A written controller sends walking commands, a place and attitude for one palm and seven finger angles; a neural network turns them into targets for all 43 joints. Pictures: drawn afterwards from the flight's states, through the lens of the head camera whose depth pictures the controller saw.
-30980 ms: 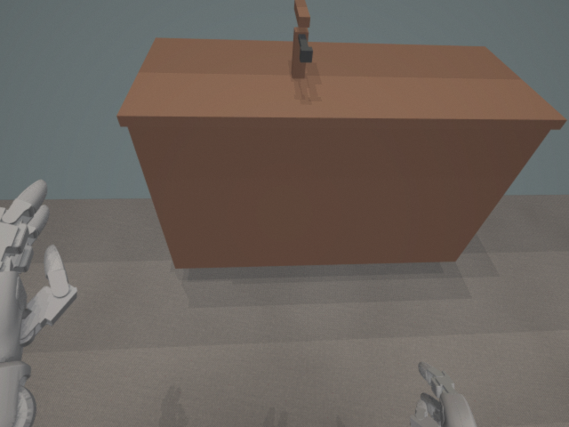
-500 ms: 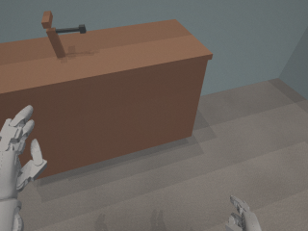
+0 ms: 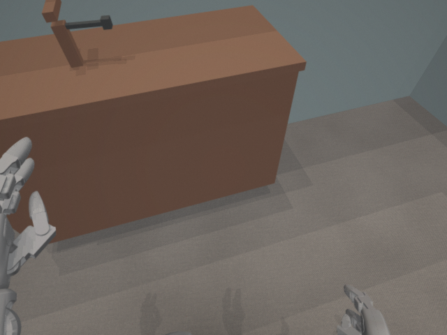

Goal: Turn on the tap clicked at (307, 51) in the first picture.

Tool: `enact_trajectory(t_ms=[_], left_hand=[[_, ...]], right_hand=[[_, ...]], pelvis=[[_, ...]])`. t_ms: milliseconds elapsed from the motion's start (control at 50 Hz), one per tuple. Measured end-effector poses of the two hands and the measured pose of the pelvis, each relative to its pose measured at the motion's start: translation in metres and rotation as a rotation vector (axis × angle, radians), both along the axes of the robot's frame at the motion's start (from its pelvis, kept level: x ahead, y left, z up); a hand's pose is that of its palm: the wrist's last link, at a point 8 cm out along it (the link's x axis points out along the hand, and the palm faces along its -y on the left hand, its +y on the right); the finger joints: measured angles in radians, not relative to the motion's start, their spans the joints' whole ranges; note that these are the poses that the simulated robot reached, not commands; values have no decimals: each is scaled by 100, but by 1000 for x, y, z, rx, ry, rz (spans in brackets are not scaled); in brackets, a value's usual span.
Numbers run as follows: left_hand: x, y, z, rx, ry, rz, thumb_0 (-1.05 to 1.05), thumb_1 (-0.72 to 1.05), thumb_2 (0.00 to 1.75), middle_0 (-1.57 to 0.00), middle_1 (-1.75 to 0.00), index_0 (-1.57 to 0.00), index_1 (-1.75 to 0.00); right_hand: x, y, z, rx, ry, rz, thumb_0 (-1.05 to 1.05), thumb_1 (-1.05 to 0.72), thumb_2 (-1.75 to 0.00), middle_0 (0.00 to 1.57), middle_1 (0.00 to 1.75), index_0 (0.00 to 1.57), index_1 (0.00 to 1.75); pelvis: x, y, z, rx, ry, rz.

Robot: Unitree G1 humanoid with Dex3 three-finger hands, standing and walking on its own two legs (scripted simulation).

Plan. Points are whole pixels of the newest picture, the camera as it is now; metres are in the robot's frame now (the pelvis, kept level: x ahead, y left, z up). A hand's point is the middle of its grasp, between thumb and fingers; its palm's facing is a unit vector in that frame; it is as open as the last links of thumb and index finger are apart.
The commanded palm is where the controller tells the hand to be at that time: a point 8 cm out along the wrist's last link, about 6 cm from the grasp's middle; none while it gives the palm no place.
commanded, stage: stop stepping back and stand still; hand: left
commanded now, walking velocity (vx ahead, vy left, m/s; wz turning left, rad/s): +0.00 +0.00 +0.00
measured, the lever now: (106, 22) +0.89 +0.39 +0.13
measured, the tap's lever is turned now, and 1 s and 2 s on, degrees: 83 83 83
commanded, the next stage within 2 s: stand and check the lever's angle in 0.84 s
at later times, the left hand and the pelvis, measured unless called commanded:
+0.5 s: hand (30, 211) +0.24 +0.27 +0.17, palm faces +0.38 -0.84 -0.38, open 7.4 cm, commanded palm +0.18 +0.30 +0.18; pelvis +0.02 +0.03 +0.01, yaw -2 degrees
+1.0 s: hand (29, 219) +0.23 +0.27 +0.16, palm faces +0.36 -0.86 -0.37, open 7.4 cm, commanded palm +0.18 +0.31 +0.18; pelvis +0.01 +0.04 +0.01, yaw -2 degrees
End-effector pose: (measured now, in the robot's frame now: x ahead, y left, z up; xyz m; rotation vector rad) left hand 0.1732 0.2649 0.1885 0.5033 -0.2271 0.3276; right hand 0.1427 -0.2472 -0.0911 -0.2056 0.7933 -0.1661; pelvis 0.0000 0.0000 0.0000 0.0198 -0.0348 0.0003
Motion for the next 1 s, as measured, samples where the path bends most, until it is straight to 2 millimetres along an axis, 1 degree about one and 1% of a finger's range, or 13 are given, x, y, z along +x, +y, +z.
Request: enact_trajectory(t_ms=[40,80,120,160,220,260,300,360,460,580,680,820,1000], left_hand=[[5,6,8,29,-53,-4,2,89,90,-22,-30,-22,-30],[10,12,10,29,-70,12,1,89,90,-22,-30,-22,-30],[14,18,7,14,-54,32,1,89,90,-22,-30,-22,-30],[18,22,-1,-8,-20,46,1,89,90,-21,-30,-22,-30],[21,23,-15,-57,27,45,1,90,90,-21,-30,-21,-30],[23,23,-21,-84,44,33,1,90,90,-21,-30,-21,-30],[23,23,-21,-96,44,19,2,89,90,-21,-30,-21,-30],[24,26,-16,-85,22,6,2,89,90,-21,-30,-22,-30],[24,37,-5,-57,-15,13,2,89,90,-21,-30,-22,-30],[24,44,-12,-87,13,23,1,90,90,-21,-30,-21,-30],[23,44,-18,-106,31,12,2,90,90,-21,-30,-21,-30],[22,47,-14,-89,15,10,2,89,90,-21,-30,-21,-30],[20,46,-15,-91,28,12,2,90,90,-21,-30,-21,-30]], right_hand=[[9,-3,2,-18,-39,-15,2,-90,-90,20,30,20,30],[17,-3,5,-12,-56,-34,2,-90,-90,20,30,20,30],[25,0,9,-1,-77,-40,2,-90,-90,20,30,20,30],[31,4,13,9,-99,-39,2,-90,-90,20,30,20,30],[38,12,18,13,-115,-25,2,-90,-90,20,30,20,30],[41,19,21,8,-116,-12,2,-90,-90,20,30,20,30],[43,26,23,4,-115,2,2,-90,-90,20,30,20,30],[45,36,26,3,-110,20,2,-90,-90,20,30,20,30],[46,49,27,16,-105,35,2,-90,-90,20,30,20,30],[40,57,26,23,-99,29,2,-90,-90,20,30,20,30],[33,57,27,7,-87,22,2,-90,-90,20,30,20,30],[24,52,26,-11,-72,9,2,-90,-90,20,30,20,30],[21,48,25,-13,-72,-9,2,-90,-90,20,30,20,30]], pelvis=[[4,3,-5,-22,1,4],[6,5,-4,-17,-4,1],[10,6,-2,-20,1,-6],[13,8,-1,-24,3,-9],[16,12,0,-25,2,-12],[18,15,1,-24,0,-15],[18,18,2,-24,0,-19],[18,21,4,-26,3,-20],[16,27,6,-32,10,-25],[15,34,7,-34,13,-33],[12,37,7,-33,13,-34],[9,38,8,-35,17,-34],[9,39,8,-37,18,-37]])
